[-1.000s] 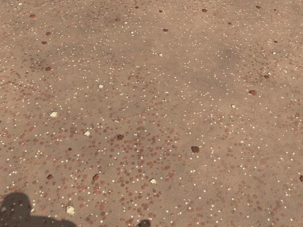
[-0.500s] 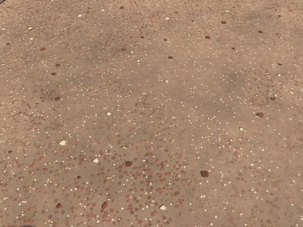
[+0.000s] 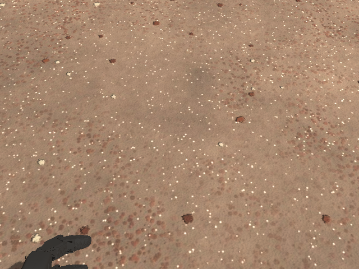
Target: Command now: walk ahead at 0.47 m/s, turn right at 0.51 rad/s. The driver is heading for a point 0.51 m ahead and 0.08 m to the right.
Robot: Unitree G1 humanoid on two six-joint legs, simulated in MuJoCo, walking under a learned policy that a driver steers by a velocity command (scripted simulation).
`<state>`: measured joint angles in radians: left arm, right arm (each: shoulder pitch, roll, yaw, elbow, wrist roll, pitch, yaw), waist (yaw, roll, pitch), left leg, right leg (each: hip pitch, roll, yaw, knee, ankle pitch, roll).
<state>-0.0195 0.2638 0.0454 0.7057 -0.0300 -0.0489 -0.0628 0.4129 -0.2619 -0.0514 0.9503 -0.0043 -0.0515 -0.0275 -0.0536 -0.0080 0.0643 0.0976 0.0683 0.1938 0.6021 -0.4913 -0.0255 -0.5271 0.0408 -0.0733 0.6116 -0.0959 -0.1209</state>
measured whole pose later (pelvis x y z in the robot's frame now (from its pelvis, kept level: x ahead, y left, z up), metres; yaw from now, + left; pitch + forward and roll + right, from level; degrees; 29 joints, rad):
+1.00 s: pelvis +0.43 -0.05 +0.02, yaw -23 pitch +1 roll +1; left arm 0.11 0.23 0.03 0.66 0.02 0.02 0.00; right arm 0.23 -0.27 -0.02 0.84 -0.02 -0.03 0.00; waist -0.05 0.02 0.01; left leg -0.17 0.03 0.02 0.51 -0.35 -0.03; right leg -0.35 0.02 0.03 0.53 -0.20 -0.02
